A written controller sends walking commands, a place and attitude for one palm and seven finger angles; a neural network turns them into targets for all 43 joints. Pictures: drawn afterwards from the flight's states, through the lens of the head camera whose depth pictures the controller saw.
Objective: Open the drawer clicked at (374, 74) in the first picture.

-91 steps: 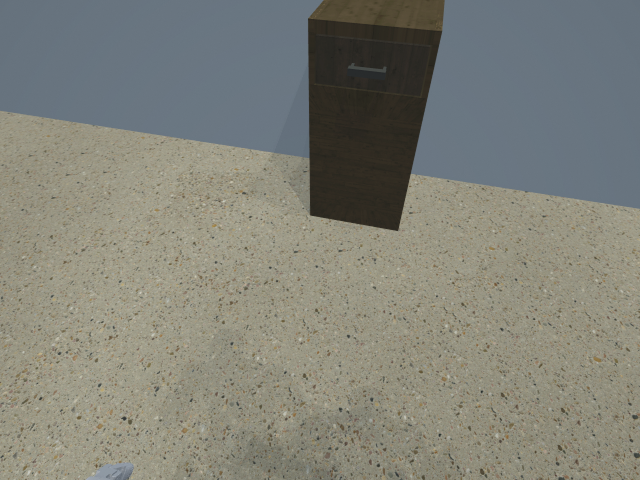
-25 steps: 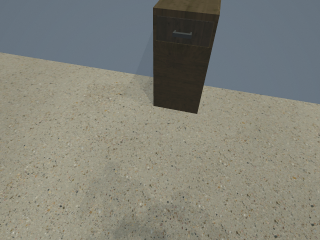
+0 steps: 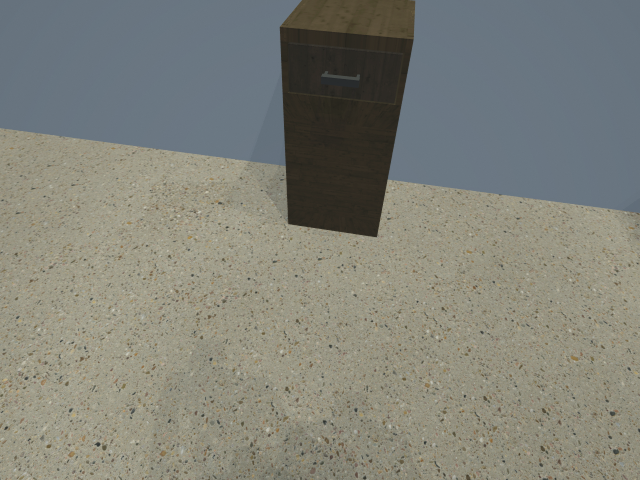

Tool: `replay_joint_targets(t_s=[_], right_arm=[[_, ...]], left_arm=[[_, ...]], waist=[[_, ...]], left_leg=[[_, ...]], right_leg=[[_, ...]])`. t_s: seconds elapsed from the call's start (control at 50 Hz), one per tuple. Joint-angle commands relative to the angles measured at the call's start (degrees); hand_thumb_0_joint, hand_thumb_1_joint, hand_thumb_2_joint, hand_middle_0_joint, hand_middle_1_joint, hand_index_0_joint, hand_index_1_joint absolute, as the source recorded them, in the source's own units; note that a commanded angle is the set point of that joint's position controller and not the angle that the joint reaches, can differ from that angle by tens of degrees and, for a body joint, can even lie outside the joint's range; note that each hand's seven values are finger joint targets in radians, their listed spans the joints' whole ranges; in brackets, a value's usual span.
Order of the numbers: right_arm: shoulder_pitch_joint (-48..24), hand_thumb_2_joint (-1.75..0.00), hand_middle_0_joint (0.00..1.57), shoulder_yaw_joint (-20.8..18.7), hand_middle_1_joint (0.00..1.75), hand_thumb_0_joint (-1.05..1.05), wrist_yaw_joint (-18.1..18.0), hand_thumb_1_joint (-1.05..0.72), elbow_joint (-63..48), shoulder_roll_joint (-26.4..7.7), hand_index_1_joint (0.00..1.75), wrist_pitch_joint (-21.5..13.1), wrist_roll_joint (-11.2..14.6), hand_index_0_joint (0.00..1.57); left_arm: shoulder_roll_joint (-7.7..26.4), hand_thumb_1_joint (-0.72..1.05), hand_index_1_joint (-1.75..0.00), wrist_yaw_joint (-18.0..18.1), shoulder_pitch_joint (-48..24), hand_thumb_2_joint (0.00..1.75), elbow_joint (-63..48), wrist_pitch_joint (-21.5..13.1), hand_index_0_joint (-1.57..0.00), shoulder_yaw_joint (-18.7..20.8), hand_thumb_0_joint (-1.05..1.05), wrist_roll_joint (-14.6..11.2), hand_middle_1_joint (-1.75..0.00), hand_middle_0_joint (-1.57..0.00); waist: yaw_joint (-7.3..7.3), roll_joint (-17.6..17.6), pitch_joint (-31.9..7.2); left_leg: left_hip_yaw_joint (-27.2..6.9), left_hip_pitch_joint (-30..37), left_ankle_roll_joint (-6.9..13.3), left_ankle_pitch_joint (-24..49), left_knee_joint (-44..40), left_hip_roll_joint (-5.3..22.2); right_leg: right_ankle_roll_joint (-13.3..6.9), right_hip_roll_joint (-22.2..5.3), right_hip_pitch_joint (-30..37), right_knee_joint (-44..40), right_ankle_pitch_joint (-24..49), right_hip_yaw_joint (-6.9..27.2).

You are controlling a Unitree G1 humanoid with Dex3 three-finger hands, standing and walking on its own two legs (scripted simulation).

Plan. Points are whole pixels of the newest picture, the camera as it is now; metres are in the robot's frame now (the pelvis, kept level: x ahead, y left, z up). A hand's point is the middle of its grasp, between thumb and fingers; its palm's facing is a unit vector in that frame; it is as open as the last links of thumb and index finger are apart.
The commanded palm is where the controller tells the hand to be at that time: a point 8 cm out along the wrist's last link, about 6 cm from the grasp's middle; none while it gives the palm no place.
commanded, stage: walk to a spot facing it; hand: left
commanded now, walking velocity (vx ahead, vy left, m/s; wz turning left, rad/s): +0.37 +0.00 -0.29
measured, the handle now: (341, 78) +1.29 +0.02 -0.04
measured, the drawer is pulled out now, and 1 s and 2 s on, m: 0.00 0.00 0.00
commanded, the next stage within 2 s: turn to face it in 0.96 s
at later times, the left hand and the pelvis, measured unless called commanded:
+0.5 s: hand out of the picture +0.07 +0.18 -0.18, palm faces -0.04 -0.99 -0.15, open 7.4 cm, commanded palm none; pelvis +0.20 +0.02 -0.02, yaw -8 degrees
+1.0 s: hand (274, 274) +0.54 +0.13 -0.16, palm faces -0.37 -0.92 -0.15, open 7.4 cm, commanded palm none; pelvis +0.39 +0.00 +0.01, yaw -22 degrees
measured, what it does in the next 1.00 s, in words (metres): walks ahead, turning right: left foot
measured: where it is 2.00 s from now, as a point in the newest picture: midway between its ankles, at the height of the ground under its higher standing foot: (349, 412)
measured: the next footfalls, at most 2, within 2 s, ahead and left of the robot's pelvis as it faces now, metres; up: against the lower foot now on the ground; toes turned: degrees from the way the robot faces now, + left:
left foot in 0.50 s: +0.38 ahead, +0.09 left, +0.00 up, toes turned -1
right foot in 1.14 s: +0.52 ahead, -0.18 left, +0.00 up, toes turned -34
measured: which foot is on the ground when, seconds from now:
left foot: down 0.00-0.16, up 0.18-0.48, down 0.50-1.00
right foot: down 0.00-0.50, up 0.52-1.00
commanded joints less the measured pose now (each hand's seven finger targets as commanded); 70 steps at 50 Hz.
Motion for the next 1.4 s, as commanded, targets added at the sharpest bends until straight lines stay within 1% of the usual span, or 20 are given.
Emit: replay_joint_targets(t_s=[0.0, 0.1, 0.14, 0.18, 0.24, 0.34, 0.42, 0.46, 0.48, 0.5, 0.56, 0.64, 0.86, 0.96, 1.06, 1.1, 1.12, 1.14, 1.26, 1.38], right_arm=[[2.49, -0.9, 0.2, -3.45, 0.3, 0.0, -0.76, -0.9, -3.1, -10.69, 0.3, -1.66, 0.43, 0.2], [4.55, -0.9, 0.2, -3.56, 0.3, 0.0, -1.24, -0.9, -2.06, -8.03, 0.3, -2.54, 0.42, 0.2], [-5.51, -0.9, 0.2, -2.13, 0.3, 0.0, -0.67, -0.9, -7.73, -1.76, 0.3, -3.71, 0.76, 0.2], [-11.79, -0.9, 0.2, -2.43, 0.3, 0.0, -0.87, -0.9, -9.7, -3.07, 0.3, -4.39, 0.2, 0.2], [-13.05, -0.9, 0.2, -2.68, 0.3, 0.0, 0.06, -0.9, -9.68, -0.84, 0.3, -3.51, 0.26, 0.2], [-12.32, -0.9, 0.2, -2.31, 0.3, 0.0, 1.71, -0.9, -11.15, 1.74, 0.3, -2.29, 1.21, 0.2], [-0.73, -0.9, 0.2, -3.39, 0.3, 0.0, 0.76, -0.9, -7.61, -0.01, 0.3, -3.24, 1.17, 0.2], [15.06, -0.9, 0.2, -4.93, 0.3, 0.0, -0.4, -0.9, -2.91, -5.77, 0.3, -3.28, 0.3, 0.2], [17.89, -0.9, 0.2, -6.18, 0.3, 0.0, -0.73, -0.9, -2.69, -10.95, 0.3, -3.42, -0.79, 0.2], [15.08, -0.9, 0.2, -5.79, 0.3, 0.0, -0.78, -0.9, -3.48, -11.77, 0.3, -2.99, 0.08, 0.2], [0.17, -0.9, 0.2, -3.57, 0.3, 0.0, -1.05, -0.9, -6.97, -2.19, 0.3, -3.43, 0.29, 0.2], [0.25, -0.9, 0.2, -3.0, 0.3, 0.0, -1.18, -0.9, -5.85, 0.29, 0.3, -4.89, 0.2, 0.2], [10.75, -0.9, 0.2, -3.66, 0.3, 0.0, -2.05, -0.9, -3.68, -1.66, 0.3, -5.71, 0.72, 0.2], [15.67, -0.9, 0.2, -3.43, 0.3, 0.0, -2.13, -0.9, -1.96, -1.97, 0.3, -4.72, 0.0, 0.2], [14.86, -0.9, 0.2, -3.96, 0.3, 0.0, -2.07, -0.9, -2.07, -3.82, 0.3, -3.53, 0.16, 0.2], [14.18, -0.9, 0.2, -3.36, 0.3, 0.0, -1.5, -0.9, -2.39, -2.21, 0.3, -3.35, 1.13, 0.2], [15.94, -0.9, 0.2, -2.68, 0.3, 0.0, -1.46, -0.9, -3.44, 2.08, 0.3, -3.36, 2.08, 0.2], [13.92, -0.9, 0.2, -2.52, 0.3, 0.0, -2.21, -0.9, -3.87, 1.19, 0.3, -2.85, 2.26, 0.2], [13.96, -0.9, 0.2, -2.19, 0.3, 0.0, -1.87, -0.9, -0.87, 5.16, 0.3, 1.29, 0.87, 0.2], [7.78, -0.9, 0.2, -2.79, 0.3, 0.0, -0.89, -0.9, -3.91, 4.54, 0.3, 2.31, 0.58, 0.2]], left_arm=[[5.93, 0.9, -0.3, 0.03, 0.19, 0.9, -4.78, -2.12, -0.2, 2.33, 0.0, 0.17, -0.3, -0.2], [1.8, 0.9, -0.3, 0.05, 5.44, 0.9, -3.46, -3.81, -0.2, 2.65, 0.0, 0.24, -0.3, -0.2], [9.39, 0.9, -0.3, 1.61, 23.37, 0.9, 2.99, -4.97, -0.2, 4.6, 0.0, 0.4, -0.3, -0.2], [7.23, 0.9, -0.3, 3.05, 27.61, 0.9, 4.71, -5.21, -0.2, 3.95, 0.0, 0.36, -0.3, -0.2], [3.77, 0.9, -0.3, 3.72, 21.72, 0.9, 2.7, -5.35, -0.2, 2.81, 0.0, 0.9, -0.3, -0.2], [2.49, 0.9, -0.3, 3.42, 11.05, 0.9, 0.59, -5.73, -0.2, 2.13, 0.0, 0.47, -0.3, -0.2], [5.19, 0.9, -0.3, 3.33, 8.69, 0.9, 1.1, -6.17, -0.2, 3.44, 0.0, -0.1, -0.3, -0.2], [3.21, 0.9, -0.3, 3.0, 10.4, 0.9, 1.28, -6.08, -0.2, 3.72, 0.0, -0.31, -0.3, -0.2], [-0.26, 0.9, -0.3, 2.27, 15.68, 0.9, 0.7, -5.45, -0.2, 3.59, 0.0, -1.15, -0.3, -0.2], [-1.69, 0.9, -0.3, 2.34, 14.9, 0.9, -0.75, -5.47, -0.2, 3.15, 0.0, -0.87, -0.3, -0.2], [-1.99, 0.9, -0.3, 1.36, 8.11, 0.9, -1.88, -3.86, -0.2, 2.9, 0.0, 0.47, -0.3, -0.2], [-4.12, 0.9, -0.3, 0.63, 9.49, 0.9, -2.42, -1.09, -0.2, 3.3, 0.0, 1.09, -0.3, -0.2], [-1.81, 0.9, -0.3, -1.26, -10.08, 0.9, -10.82, 0.14, -0.2, 4.54, 0.0, 0.98, -0.3, -0.2], [-2.88, 0.9, -0.3, -1.45, -17.33, 0.9, -12.95, -0.36, -0.2, 3.71, 0.0, 0.65, -0.3, -0.2], [-1.69, 0.9, -0.3, -0.55, -10.93, 0.9, -11.24, -1.67, -0.2, 3.39, 0.0, 0.83, -0.3, -0.2], [3.19, 0.9, -0.3, 0.43, 1.88, 0.9, -6.91, -3.56, -0.2, 4.47, 0.0, 1.43, -0.3, -0.2], [9.14, 0.9, -0.3, 1.37, 7.83, 0.9, -5.32, -4.38, -0.2, 5.71, 0.0, 0.79, -0.3, -0.2], [10.34, 0.9, -0.3, 1.94, 8.13, 0.9, -4.72, -4.27, -0.2, 5.22, 0.0, -0.66, -0.3, -0.2], [1.46, 0.9, -0.3, 3.24, -8.98, 0.9, -6.41, -3.9, -0.2, 2.36, 0.0, -0.09, -0.3, -0.2], [1.99, 0.9, -0.3, 3.23, -8.49, 0.9, -7.3, -2.22, -0.2, 3.44, 0.0, 0.26, -0.3, -0.2]], waist=[[-0.95, 6.65, 9.96], [1.61, 4.83, 7.98], [8.01, -21.13, 5.73], [9.08, -12.77, 5.67], [5.42, -1.76, 7.67], [-0.85, -7.2, 11.4], [-6.07, -7.57, 4.96], [-11.38, 0.91, -6.26], [-9.6, 16.15, -11.39], [-6.82, 16.93, -9.92], [-1.35, 5.0, 7.99], [2.24, 4.95, 6.68], [-2.08, 2.75, 7.95], [-4.87, 5.68, 8.77], [-1.87, 9.27, 2.5], [4.04, 2.95, -6.72], [5.07, -10.34, -16.48], [4.54, -7.04, -20.61], [-4.07, -2.21, 0.82], [-2.16, -7.35, 2.47]], left_leg=[[-12.63, -1.67, 6.36, -17.68, -11.87, 10.56], [-6.8, -2.35, 6.17, 7.51, -0.09, 11.42], [6.99, -33.07, -0.05, -10.17, 32.65, -1.39], [-0.52, -42.59, 0.18, -11.83, 41.3, 1.31], [-0.51, -42.37, 0.09, -7.42, 38.67, 3.41], [3.6, -22.73, -0.18, 8.11, 17.92, 2.37], [6.11, 0.91, 2.01, 16.11, 6.91, -2.85], [-2.01, 18.51, 2.96, 14.66, 3.76, 3.08], [-24.28, 24.71, 8.39, 10.6, -4.57, 18.92], [-36.79, 18.24, 11.18, 0.98, -15.88, 24.7], [-23.56, -6.76, 9.15, -13.13, -21.86, 20.39], [-7.17, -13.51, 6.31, -3.19, -22.44, 15.3], [3.1, 7.66, 6.38, 17.81, -21.55, 16.37], [9.0, 12.19, 6.95, 35.79, -16.37, 16.48], [13.74, 13.82, 5.67, 58.78, -0.94, 16.46], [14.17, -1.03, 1.67, 41.61, 18.72, 13.13], [12.29, -18.18, -1.67, -10.42, 36.67, 3.48], [2.07, -17.09, -1.47, -17.59, 44.12, 2.39], [-2.78, -12.03, -1.76, -3.86, 34.02, 5.68], [1.29, -13.04, -2.46, -2.41, 23.49, 4.34]], right_leg=[[-3.05, -1.49, -13.87, 1.53, -11.15, 2.36], [-2.96, -1.95, -4.78, -0.51, 1.04, -2.52], [-11.21, -20.0, 21.66, -13.72, 28.85, 27.99], [-14.34, -20.6, 28.93, -8.36, 52.96, 26.85], [-11.91, -18.02, 22.93, -10.9, 37.53, 19.24], [-7.78, -11.47, 1.74, -20.23, 29.64, 7.3], [-5.35, -9.65, -0.03, -8.08, 46.48, 2.89], [-3.69, -6.31, -3.34, 14.7, 31.09, 1.65], [-1.88, 1.76, -13.26, 34.88, -5.35, -3.45], [-2.64, 1.73, -17.13, 46.22, -12.77, 0.21], [-2.16, -6.9, -20.98, 48.81, -1.5, -0.98], [-0.75, -8.4, -17.55, 42.56, 3.97, -2.2], [2.66, -10.32, -33.94, 26.93, 13.61, -6.0], [1.48, -7.61, -29.07, 14.04, 9.24, -11.13], [-1.64, -1.58, -13.55, 3.6, 5.87, -15.33], [-3.55, -6.99, 13.74, -3.75, 26.62, -9.87], [-11.5, -26.55, 31.16, -0.83, 59.33, 13.19], [-16.21, -29.51, 28.74, -1.88, 72.66, 12.69], [-7.64, -21.08, -4.79, -13.72, 40.01, -6.8], [-7.4, -20.66, -5.32, -15.49, 20.96, -10.24]])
